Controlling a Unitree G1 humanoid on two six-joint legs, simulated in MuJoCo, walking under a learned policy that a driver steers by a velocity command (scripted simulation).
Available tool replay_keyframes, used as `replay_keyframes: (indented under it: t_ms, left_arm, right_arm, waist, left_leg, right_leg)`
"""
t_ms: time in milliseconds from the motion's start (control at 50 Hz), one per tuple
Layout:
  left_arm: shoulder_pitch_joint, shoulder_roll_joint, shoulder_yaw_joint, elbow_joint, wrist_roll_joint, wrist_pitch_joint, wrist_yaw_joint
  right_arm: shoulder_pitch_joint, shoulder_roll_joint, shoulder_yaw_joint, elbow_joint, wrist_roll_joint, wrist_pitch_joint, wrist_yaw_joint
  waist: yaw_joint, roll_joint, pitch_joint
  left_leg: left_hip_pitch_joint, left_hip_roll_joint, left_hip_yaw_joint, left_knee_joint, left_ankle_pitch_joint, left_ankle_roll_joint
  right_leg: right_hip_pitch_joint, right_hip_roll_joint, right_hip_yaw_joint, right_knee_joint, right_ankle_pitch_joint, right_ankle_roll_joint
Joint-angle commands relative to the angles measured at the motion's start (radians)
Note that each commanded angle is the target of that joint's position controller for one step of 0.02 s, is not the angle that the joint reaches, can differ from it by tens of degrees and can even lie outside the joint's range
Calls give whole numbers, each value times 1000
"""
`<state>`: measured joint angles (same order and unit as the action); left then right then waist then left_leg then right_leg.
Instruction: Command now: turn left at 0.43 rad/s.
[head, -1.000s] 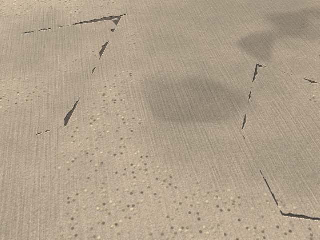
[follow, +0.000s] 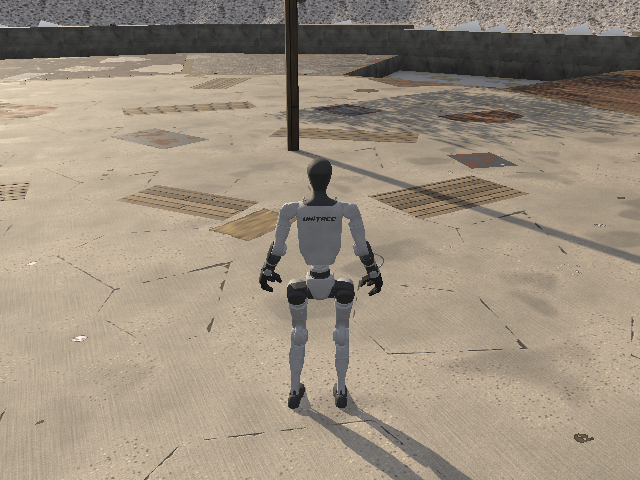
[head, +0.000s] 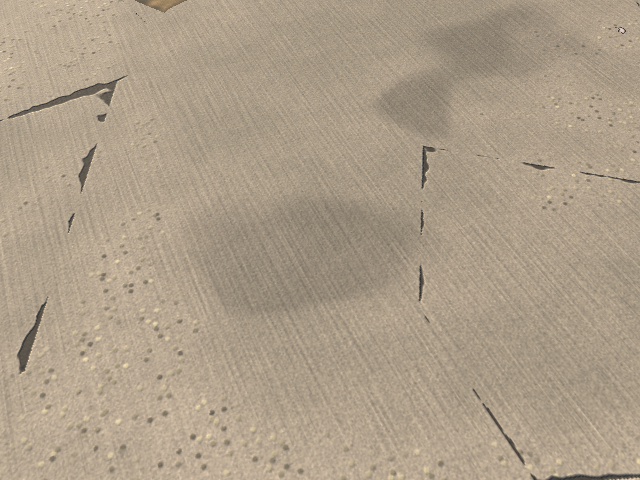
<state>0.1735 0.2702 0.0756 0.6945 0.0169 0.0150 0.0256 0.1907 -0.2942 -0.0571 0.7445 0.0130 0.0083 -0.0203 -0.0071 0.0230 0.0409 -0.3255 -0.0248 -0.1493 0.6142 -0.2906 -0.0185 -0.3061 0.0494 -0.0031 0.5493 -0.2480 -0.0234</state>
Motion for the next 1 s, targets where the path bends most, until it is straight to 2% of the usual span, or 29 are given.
replay_keyframes:
  t_ms: [20, 40, 60, 80, 120, 160, 200, 260, 280, 300, 320, 340, 360, 400, 460, 540, 620, 680, 720, 740, 760, 780, 800, 820, 840, 860, 880, 920, 1000]
  left_arm:
    - [43, 137, 45, -62, 2, -12, 3]
    - [24, 146, 46, -70, 3, -16, 8]
    - [31, 138, 40, -80, 7, -24, 14]
    - [17, 137, 36, -85, 6, -30, 19]
    - [-30, 164, 44, -80, -12, -32, 21]
    - [-22, 188, 52, -67, -19, -23, 20]
    - [-25, 201, 56, -65, -30, -23, 9]
    - [-21, 181, 49, -43, -48, -28, -11]
    - [-9, 128, 35, -35, -39, -32, -17]
    - [-45, 54, 12, -66, -7, -40, -28]
    - [-124, 71, 14, -138, -18, -68, -31]
    - [-180, 138, 28, -144, -51, -91, -35]
    - [-160, 165, 37, -129, -54, -105, -38]
    - [-116, 157, 39, -87, -10, -116, -31]
    - [-144, 115, 28, -75, -7, -121, -39]
    - [-237, 70, 6, -83, -21, -124, -54]
    - [-327, 70, -6, -103, -30, -136, -78]
    - [-312, 98, 1, -102, -32, -145, -85]
    - [-216, 137, 20, -80, -27, -147, -76]
    - [-86, 171, 37, -48, -24, -146, -68]
    - [111, 213, 47, -21, -9, -144, -59]
    - [245, 284, 68, 25, -5, -136, -61]
    - [241, 189, 41, 39, -30, -136, -67]
    - [165, 146, 27, 36, -36, -130, -58]
    - [105, 133, 20, 28, -28, -122, -51]
    - [68, 113, 12, 30, -19, -117, -50]
    - [47, 98, 4, 28, -6, -119, -49]
    - [36, 95, 2, 38, -14, -125, -48]
    - [51, 146, 13, 64, -30, -130, -40]
  right_arm:
    - [-18, -107, -31, -105, 5, 0, -3]
    - [-5, -103, -33, -111, 1, 2, 3]
    - [-27, -134, -45, -120, -1, 6, 8]
    - [-27, -147, -56, -120, 4, 13, 12]
    - [-26, -100, -42, -120, 11, 28, 16]
    - [-58, -70, -25, -136, 12, 30, 32]
    - [-45, -80, -25, -141, 16, 24, 49]
    - [111, -100, -42, -71, 13, 14, 53]
    - [201, -125, -56, -34, 15, 11, 47]
    - [288, -223, -79, -35, 13, 3, 32]
    - [260, -304, -82, -91, -9, -30, 42]
    - [221, -233, -67, -98, -20, -53, 46]
    - [177, -187, -50, -101, -14, -66, 42]
    - [131, -153, -36, -113, -6, -66, 27]
    - [173, -148, -35, -105, -7, -68, 5]
    - [236, -154, -42, -73, 4, -63, -9]
    - [295, -147, -41, -33, 13, -60, -9]
    - [297, -158, -47, -17, 12, -50, -11]
    - [277, -167, -49, -19, 9, -44, -11]
    - [264, -154, -43, -24, 5, -42, -10]
    - [240, -120, -26, -50, -11, -43, -9]
    - [378, -14, 4, -58, 2, -56, -3]
    - [345, -83, -5, -46, 18, -71, -2]
    - [221, -143, -22, -70, 35, -79, 4]
    - [145, -140, -17, -88, 25, -86, 6]
    - [99, -129, -19, -98, 6, -92, 9]
    - [107, -117, -21, -96, 1, -90, 12]
    - [141, -72, -11, -85, 4, -81, 17]
    - [26, -36, 11, -126, -14, -82, 21]
  waist:
    - [10, -151, -104]
    - [3, -236, -120]
    - [25, -215, -122]
    - [16, -140, -117]
    - [3, -103, -96]
    - [29, -150, -86]
    - [27, -181, -91]
    - [-40, -126, -107]
    - [-63, -33, -104]
    - [-84, 228, -76]
    - [-86, 264, -59]
    - [-91, 147, 0]
    - [-52, 122, 39]
    - [-19, 92, 33]
    - [-23, 70, -2]
    - [-58, 93, 6]
    - [-97, 97, 40]
    - [-80, 122, 44]
    - [-23, 147, -25]
    - [45, 137, -124]
    - [134, 86, -282]
    - [89, -244, -463]
    - [109, -250, -419]
    - [111, -180, -231]
    - [88, -91, -139]
    - [62, -54, -72]
    - [28, -72, -55]
    - [-4, -102, -48]
    - [9, -85, 3]
  left_leg:
    - [-183, 4, 4, 95, 28, 31]
    - [-219, -2, 70, 246, -168, 10]
    - [-265, 27, 73, 442, -312, -8]
    - [-286, 45, 59, 557, -327, -20]
    - [-284, 94, 81, 471, -216, -26]
    - [-201, 96, 147, 338, -150, -17]
    - [-69, 70, 196, 185, -140, 10]
    - [186, -6, 285, -70, -15, 60]
    - [309, 0, 227, -130, -56, 90]
    - [427, 246, -186, -246, -128, 189]
    - [401, 405, -629, -408, -332, 378]
    - [366, 408, -614, -465, -417, 379]
    - [337, 371, -516, -453, -363, 334]
    - [292, 279, -334, -429, -137, 268]
    - [280, 212, -192, -428, 127, 237]
    - [243, 173, -115, -410, 216, 209]
    - [270, 210, -136, -395, 234, 213]
    - [332, 243, -155, -353, 356, 197]
    - [358, 223, -126, -231, 693, 174]
    - [322, 177, -81, -76, 832, 148]
    - [136, 134, -68, 187, 665, 118]
    - [-251, -43, -4, 592, 8, 36]
    - [-369, -43, -72, 701, -261, 39]
    - [-437, 14, -46, 728, -195, 44]
    - [-418, 64, 0, 692, -118, 49]
    - [-396, 97, 27, 630, -70, 48]
    - [-346, 126, 30, 591, -38, 47]
    - [-302, 144, 50, 528, -28, 35]
    - [-309, 161, 96, 285, 136, 2]
  right_leg:
    - [202, -260, 275, -175, 152, -151]
    - [215, -384, 375, -204, 268, -229]
    - [213, -459, 422, -215, 393, -291]
    - [200, -466, 391, -210, 445, -300]
    - [181, -385, 244, -235, 289, -224]
    - [129, -317, 146, -284, 19, -185]
    - [74, -297, 88, -302, -104, -168]
    - [-24, -281, 4, -186, -230, -120]
    - [-124, -234, -74, -13, -274, -71]
    - [-397, -133, -160, 418, -384, 24]
    - [-645, -23, 6, 562, -401, 37]
    - [-685, -82, 84, 609, -307, 15]
    - [-678, -109, 88, 573, -182, -1]
    - [-581, -132, 78, 475, -19, 20]
    - [-478, -93, 49, 330, 155, 55]
    - [-371, -50, 36, 91, 284, 74]
    - [-330, -49, 27, -14, 311, 53]
    - [-281, -45, 16, -60, 246, 14]
    - [-122, -3, -33, -82, 182, -30]
    - [79, -7, -40, -92, 216, -71]
    - [407, -154, 119, -34, 203, -147]
    - [788, -413, 618, -98, -38, -315]
    - [751, -431, 783, -241, -178, -305]
    - [597, -399, 621, -261, -196, -261]
    - [447, -362, 502, -281, -110, -238]
    - [324, -323, 424, -310, -10, -229]
    - [246, -295, 368, -338, 55, -223]
    - [171, -272, 300, -385, 121, -236]
    - [97, -242, 157, -437, 240, -231]
